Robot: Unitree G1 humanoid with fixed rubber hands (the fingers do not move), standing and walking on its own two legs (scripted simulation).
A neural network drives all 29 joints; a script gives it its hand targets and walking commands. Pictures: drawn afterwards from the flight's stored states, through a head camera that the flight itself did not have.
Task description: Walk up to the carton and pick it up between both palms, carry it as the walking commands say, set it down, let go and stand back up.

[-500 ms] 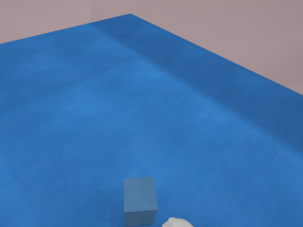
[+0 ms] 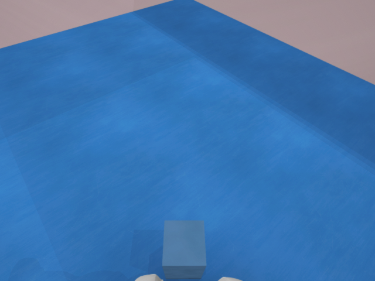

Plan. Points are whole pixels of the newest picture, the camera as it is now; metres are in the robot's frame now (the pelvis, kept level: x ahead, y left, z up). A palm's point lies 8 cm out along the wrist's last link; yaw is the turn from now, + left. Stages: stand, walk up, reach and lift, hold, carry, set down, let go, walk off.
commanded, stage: walk up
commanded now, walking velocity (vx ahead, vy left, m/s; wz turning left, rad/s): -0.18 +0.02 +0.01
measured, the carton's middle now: (183, 251) +0.33 +0.01 -0.61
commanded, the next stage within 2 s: none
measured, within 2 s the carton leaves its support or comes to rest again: neither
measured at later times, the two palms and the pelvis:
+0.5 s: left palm out of the picture -0.07 +0.32 -0.13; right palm out of the picture -0.11 -0.15 -0.08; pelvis -0.08 +0.07 +0.03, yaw -1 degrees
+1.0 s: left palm out of the picture -0.03 +0.20 -0.10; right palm out of the picture -0.23 -0.24 -0.12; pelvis -0.11 -0.03 +0.02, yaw -4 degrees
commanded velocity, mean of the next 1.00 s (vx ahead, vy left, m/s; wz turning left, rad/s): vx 0.13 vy -0.07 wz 0.01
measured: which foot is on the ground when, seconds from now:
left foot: up 0.00-0.14, down 0.16-1.00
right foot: down 0.00-0.16, up 0.18-1.00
